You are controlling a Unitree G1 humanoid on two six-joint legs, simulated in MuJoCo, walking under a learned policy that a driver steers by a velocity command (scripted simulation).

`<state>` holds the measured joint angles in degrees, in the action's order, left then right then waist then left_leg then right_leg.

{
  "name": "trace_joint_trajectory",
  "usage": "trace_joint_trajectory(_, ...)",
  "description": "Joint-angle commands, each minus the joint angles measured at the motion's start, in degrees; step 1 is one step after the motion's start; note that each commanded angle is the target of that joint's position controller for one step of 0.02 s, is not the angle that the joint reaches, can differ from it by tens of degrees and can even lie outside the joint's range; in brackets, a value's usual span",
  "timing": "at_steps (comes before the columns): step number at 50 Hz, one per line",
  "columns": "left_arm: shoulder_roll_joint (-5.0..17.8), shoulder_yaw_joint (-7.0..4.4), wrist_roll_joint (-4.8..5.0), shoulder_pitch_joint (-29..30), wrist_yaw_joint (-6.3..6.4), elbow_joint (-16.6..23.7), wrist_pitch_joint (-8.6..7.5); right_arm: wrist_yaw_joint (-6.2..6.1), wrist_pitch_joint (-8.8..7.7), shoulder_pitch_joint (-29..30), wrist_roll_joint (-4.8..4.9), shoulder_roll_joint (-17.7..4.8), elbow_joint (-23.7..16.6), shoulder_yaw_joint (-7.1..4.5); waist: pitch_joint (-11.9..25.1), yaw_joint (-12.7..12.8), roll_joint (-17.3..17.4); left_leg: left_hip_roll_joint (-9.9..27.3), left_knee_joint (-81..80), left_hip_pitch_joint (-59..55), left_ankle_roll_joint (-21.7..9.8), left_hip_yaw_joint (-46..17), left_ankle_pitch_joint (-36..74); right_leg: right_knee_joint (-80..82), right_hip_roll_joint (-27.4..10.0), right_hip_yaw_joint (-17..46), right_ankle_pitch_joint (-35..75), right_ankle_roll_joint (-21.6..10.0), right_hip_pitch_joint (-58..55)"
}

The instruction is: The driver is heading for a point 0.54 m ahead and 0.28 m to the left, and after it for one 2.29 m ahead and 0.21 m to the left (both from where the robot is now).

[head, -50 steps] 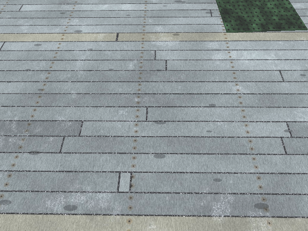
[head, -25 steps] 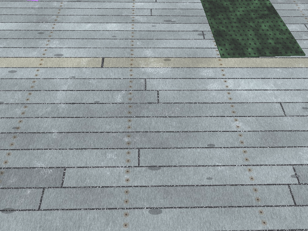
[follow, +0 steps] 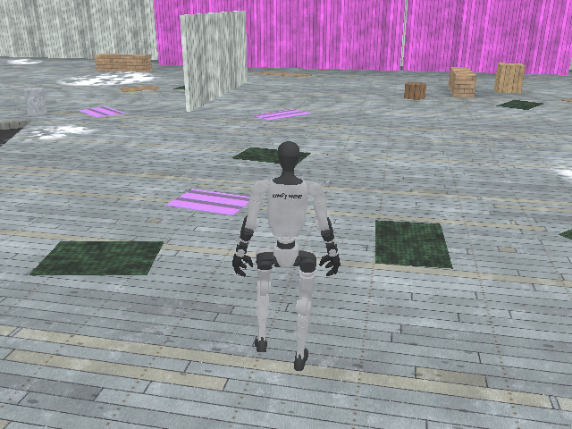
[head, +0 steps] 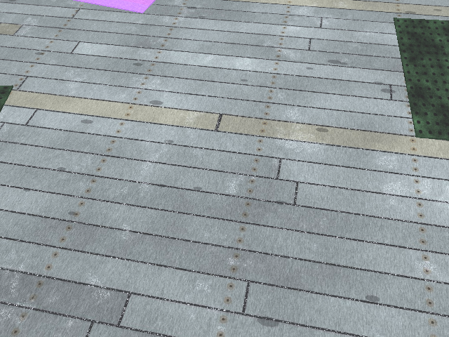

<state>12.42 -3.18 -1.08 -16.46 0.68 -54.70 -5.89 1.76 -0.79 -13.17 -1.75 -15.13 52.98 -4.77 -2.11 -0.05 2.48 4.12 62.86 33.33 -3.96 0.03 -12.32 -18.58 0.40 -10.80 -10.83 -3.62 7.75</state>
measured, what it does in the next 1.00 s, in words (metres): walks ahead, turning left: left foot, then right foot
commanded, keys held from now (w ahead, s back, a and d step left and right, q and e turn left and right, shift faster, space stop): w+q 0.74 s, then q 0.08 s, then e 0.18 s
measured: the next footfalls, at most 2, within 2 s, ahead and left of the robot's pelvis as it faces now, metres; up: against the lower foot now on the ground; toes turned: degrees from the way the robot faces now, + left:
left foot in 0.30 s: +0.29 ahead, +0.12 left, +0.00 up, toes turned +16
right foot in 0.84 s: +0.64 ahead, +0.07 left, +0.00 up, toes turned +30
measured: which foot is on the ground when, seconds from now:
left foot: up 0.00-0.28, down 0.30-0.82, up 0.84-1.00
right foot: down 0.00-0.30, up 0.32-0.82, down 0.84-1.00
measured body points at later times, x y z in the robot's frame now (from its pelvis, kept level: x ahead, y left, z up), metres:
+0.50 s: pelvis +0.25 +0.07 -0.01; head +0.28 +0.09 +0.44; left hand +0.29 +0.35 -0.13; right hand +0.39 -0.18 -0.13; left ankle +0.25 +0.11 -0.75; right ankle +0.30 -0.09 -0.66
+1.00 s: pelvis +0.50 +0.10 -0.01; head +0.54 +0.11 +0.44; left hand +0.48 +0.39 -0.12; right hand +0.70 -0.10 -0.15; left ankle +0.37 +0.17 -0.67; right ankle +0.60 +0.05 -0.75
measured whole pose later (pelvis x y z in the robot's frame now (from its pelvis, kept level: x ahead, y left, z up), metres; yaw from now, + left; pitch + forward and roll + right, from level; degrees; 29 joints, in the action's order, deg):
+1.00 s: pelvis +0.50 +0.10 -0.01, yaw +31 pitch +0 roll +1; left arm 13.5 -1.3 -0.7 -9.5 -0.1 -45.6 -4.0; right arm -0.2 -1.0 -15.1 -1.6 -17.0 48.1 -3.9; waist -4.6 -0.7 2.0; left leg -4.9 61.4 21.9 -0.9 -4.9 -24.9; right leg -25.7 0.8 -1.1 -6.3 -2.2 18.5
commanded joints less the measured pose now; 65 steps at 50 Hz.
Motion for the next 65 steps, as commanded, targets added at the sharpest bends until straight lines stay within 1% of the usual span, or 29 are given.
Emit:
trace_joint_trajectory(1, 4.7, -0.74, -0.02, -2.0, 0.05, 1.6, -1.32, 0.97, 0.49, 1.2, -0.1, 0.4, -3.6, 0.41, -1.5, -0.8, -6.6, 2.3, -3.0, 6.2, 0.8, -0.8, 6.4, 11.2, -15.5, 7.8, 11.2, -4.8, -1.4)
trace_joint_trajectory(5, 5.7, -0.82, -0.02, -3.8, 0.19, 0.9, -1.25, 1.91, 0.18, 10.1, -0.07, 1.2, -7.1, 1.43, -3.2, 0.8, -6.6, 1.1, -17.7, 3.1, 0.7, 3.2, 12.8, 10.9, -14.4, 1.5, 15.9, -4.0, -2.4)
trace_joint_trajectory(10, 7.8, -1.39, -0.29, -8.2, 0.93, -0.6, 0.12, 2.32, 0.18, 15.3, -0.55, -0.1, -9.9, 1.46, -3.7, 1.9, -6.5, -1.3, -25.6, 1.0, -2.7, 7.4, 6.1, 6.0, -17.0, -2.2, 28.7, -3.4, -11.8)
trace_joint_trajectory(12, 9.5, -1.82, -0.38, -8.1, 1.2, -0.8, 1.02, 1.84, 0.22, 12.3, -0.8, -1.0, -9.4, 0.98, -1.3, 0.3, -8.1, -5.1, -27.0, -4.7, -4.9, 9.6, -0.1, -2.2, -17.0, -4.2, 46.0, -2.7, -14.3)
trace_joint_trajectory(14, 11.1, -2.19, -0.23, -7.5, 1.03, -0.3, 2.34, 0.99, -0.5, 0.6, -0.86, -3.2, -6.1, -0.39, 5.6, -4.6, -7.3, -9.5, -31.7, -18.5, -7.8, 10.0, -1.9, -20.9, -16.4, -5.6, 49.8, -1.8, -12.2)
trace_joint_trajectory(15, 10.6, -1.99, -0.18, -6.7, 0.82, 1.1, 2.54, 0.08, -0.94, -9.0, -1.61, -7.1, -3.4, -1.97, 11.2, -9.0, -3.1, -5.2, -35.6, -33.1, -10.6, 1.8, -3.9, -37.2, -15.2, -5.9, 35.4, 0.3, -1.3)
trace_joint_trajectory(16, 4.2, -0.81, 0.96, -7.0, -0.34, 6.2, 1.75, -0.6, -0.53, -8.1, -0.95, -14.3, -4.9, -3.74, 16.4, -5.5, 13.9, 13.1, -40.3, -53.0, -18.9, -30.3, -6.4, -60.8, -3.3, -5.0, -14.9, 4.6, 27.4)
trace_joint_trajectory(17, 8.9, -1.58, 0.5, -1.2, -0.77, 8.1, 0.92, -1.14, 0.39, -10.1, -0.16, -15.2, -6.1, -3.75, 18.8, -7.6, 4.2, 16.7, -46.8, -53.3, -21.2, -41.8, -0.7, -67.0, -0.2, 8.6, -18.9, 4.7, 35.2)
trace_joint_trajectory(19, 7.1, -0.89, 1.01, 2.3, -0.86, 8.8, -0.29, -1.98, 0.09, -5.3, 0.94, -9.6, -4.5, -2.36, 5.3, -3.7, -3.2, 12.5, -47.0, -39.4, -16.5, -25.2, 11.7, -57.8, -6.4, 11.8, -9.0, 3.5, 35.3)
trace_joint_trajectory(20, 7.0, -1.04, 0.09, 2.3, -0.75, 8.6, 0.19, -2.16, -0.53, -3.0, 1.08, -7.8, -4.7, -1.79, 3.2, -1.4, -4.5, 9.1, -47.4, -34.4, -14.3, -21.0, 16.3, -52.8, -7.8, 12.5, -8.4, 3.6, 31.9)
trace_joint_trajectory(22, 6.4, -0.92, -1.68, -0.9, -0.74, 7.9, 2.5, -2.05, -1.63, -0.7, 1.66, -6.3, -5.5, -1.06, 3.4, 1.4, -2.9, 6.5, -48.8, -27.3, -14.2, -17.4, 21.9, -49.1, -7.9, 12.5, -8.3, 4.9, 24.9)
trace_joint_trajectory(27, 5.7, -0.63, -1.63, 7.4, -1.55, 11.4, 4.39, -1.57, -2.84, -5.8, 1.69, -8.4, -4.5, -1.38, 0.8, -0.1, -1.3, 2.7, -51.6, -24.6, -12.4, -15.4, 17.6, -36.8, -7.2, 10.8, -0.4, 7.0, 28.4)
trace_joint_trajectory(36, 6.4, 0.33, -0.59, 22.7, -2.18, 17.8, 3.4, -2.11, -2.48, -14.2, 0.91, -9.1, -3.9, -1.46, -0.7, -5.7, 1.4, 3.2, -46.6, -34.1, -9.6, -19.6, 23.3, -18.9, -2.8, 11.5, 7.8, 5.8, 30.7)
trace_joint_trajectory(38, 7.3, 0.25, -0.41, 20.9, -1.98, 18.1, 2.8, -2.59, -2.32, -12.9, 0.71, -9.8, -4.4, -1.67, -1.0, -4.1, 2.2, 3.1, -43.3, -33.7, -7.7, -20.5, 28.6, -14.7, -1.5, 12.0, 5.8, 4.7, 25.3)
trace_joint_trajectory(40, 9.2, -0.47, -0.46, 11.8, -0.93, 15.6, 1.89, -2.65, -2.32, -10.0, 0.84, -10.8, -5.3, -1.96, 2.2, -0.1, 2.3, 0.2, -34.4, -30.4, -4.1, -19.5, 41.1, -10.2, 1.9, 10.9, 3.9, 2.8, 11.1)
trace_joint_trajectory(41, 10.6, -0.96, -0.84, 4.7, -0.23, 14.0, 0.93, -2.28, -2.73, -8.4, 1.76, -10.7, -5.6, -1.95, 6.0, 3.9, 0.2, -3.4, -24.5, -27.0, -2.2, -17.1, 41.0, -5.6, 0.2, 11.4, 11.0, 1.4, 0.4)
trace_joint_trajectory(42, 14.4, -1.71, -2.08, -4.2, 0.52, 13.2, 0.21, -2.17, -3.3, -8.6, 2.7, -7.0, -7.6, -0.9, 14.6, 6.6, -4.5, -6.4, -9.9, -19.5, -0.5, -13.7, 23.6, -7.1, -12.4, 21.2, 18.5, -1.5, -13.8)
trace_joint_trajectory(43, 19.1, -2.54, -2.37, -3.5, 0.39, 13.8, 0.97, -2.83, -2.88, -18.8, 4.57, -2.0, -7.9, -0.02, 22.8, 1.6, -18.1, -15.9, 6.8, -6.1, 1.3, -7.6, -24.1, -7.5, -29.6, 43.1, 42.7, -11.3, -25.4)
trace_joint_trajectory(44, 15.3, -2.35, -0.17, -2.3, -0.1, 13.7, 1.93, -3.43, -2.03, -20.5, 1.61, -7.0, -5.3, -0.65, 22.2, 0.5, -11.5, -11.8, 12.2, -4.9, 0.8, -8.9, -20.9, -7.1, -27.4, 47.0, 42.3, -13.5, -19.5)
trace_joint_trajectory(46, 5.4, 0.63, 0.37, 3.9, -0.73, 13.3, 1.7, -2.85, -1.64, -12.7, 0.44, -5.2, -5.0, -0.15, 8.8, 0.1, -4.9, -9.0, 7.7, -4.1, 2.2, -9.1, -14.7, -4.3, -19.4, 30.5, 44.0, -10.3, -7.1)
trace_joint_trajectory(47, 4.6, 1.08, 0.48, 4.2, -0.67, 12.4, 1.46, -2.36, -1.2, -10.3, 0.22, -4.6, -5.6, 0.08, 6.9, -0.1, -7.2, -7.6, 4.2, -4.5, 2.7, -8.8, -13.7, -2.9, -16.5, 26.4, 45.0, -8.7, -4.8)
trace_joint_trajectory(49, 6.2, 1.26, 0.65, 5.1, -0.83, 10.5, 1.17, -1.43, 0.35, -11.7, -0.3, -3.1, -5.5, 0.69, 6.3, -2.9, -11.5, -6.8, -2.3, -12.2, 3.8, -5.3, -11.2, -1.2, -13.3, 21.9, 51.6, -8.4, 2.2)
trace_joint_trajectory(53, 10.2, -0.03, 0.21, 3.5, -1.06, 8.9, 1.79, -2.24, 0.94, -6.8, 0.09, -2.7, -6.1, 1.9, 8.0, -2.2, -10.4, -6.6, -15.8, -14.1, 5.5, -1.4, -9.0, -2.2, -10.6, 20.4, 51.9, -8.8, 1.9)
trace_joint_trajectory(58, 12.3, -1.72, 0.32, 2.7, -1.1, 9.2, 5.45, -3.05, 2.05, 0.0, 0.91, -4.1, -8.2, 2.24, 6.8, -0.5, -10.6, -6.9, -21.5, -17.7, 4.6, -0.8, -8.1, -0.2, -10.0, 26.9, 18.6, -8.0, 8.6)
trace_joint_trajectory(61, 11.9, -2.19, 0.62, 4.7, -0.92, 9.9, 7.34, -3.96, 1.45, -1.8, 0.72, -3.2, -8.2, 2.52, 3.1, -2.7, -9.4, -7.2, -35.0, -24.8, 3.1, -0.7, -3.7, -2.6, -8.1, 31.0, 5.9, -5.1, 15.2)
trace_joint_trajectory(62, 10.3, -1.84, 0.89, 4.1, -0.84, 10.4, 7.4, -4.58, 0.82, -2.8, 0.21, -5.3, -8.4, 2.09, 3.0, -2.8, -5.8, -2.5, -41.8, -27.7, 1.8, -5.8, -4.7, -5.8, -5.9, 30.8, 0.8, -2.3, 17.9)
trace_joint_trajectory(63, 5.7, -0.76, 1.58, 3.3, -1.02, 12.0, 7.13, -5.23, 0.5, -3.0, -0.66, -10.1, -9.1, 1.26, 4.4, -1.7, 5.3, 10.5, -48.6, -31.3, -2.0, -18.5, -5.7, -16.1, -0.1, 24.2, -11.1, 1.1, 23.1)
trace_joint_trajectory(64, 6.9, -1.16, 0.95, 1.8, -0.41, 12.1, 7.36, -4.98, 0.88, 0.0, -0.26, -13.3, -9.6, 0.13, 2.9, -0.8, 12.2, 19.5, -52.0, -23.2, -9.0, -27.1, 1.5, -29.5, 7.0, 12.8, -23.1, 2.1, 23.7)
trace_joint_trajectory(65, 10.4, -2.25, -0.28, 0.3, -0.18, 11.1, 7.79, -4.74, 0.9, 0.6, 0.12, -9.8, -10.2, 0.9, 2.4, 0.3, 5.8, 18.8, -50.8, -20.1, -11.6, -24.3, 7.0, -38.9, 3.3, 14.5, -22.8, 2.4, 21.4)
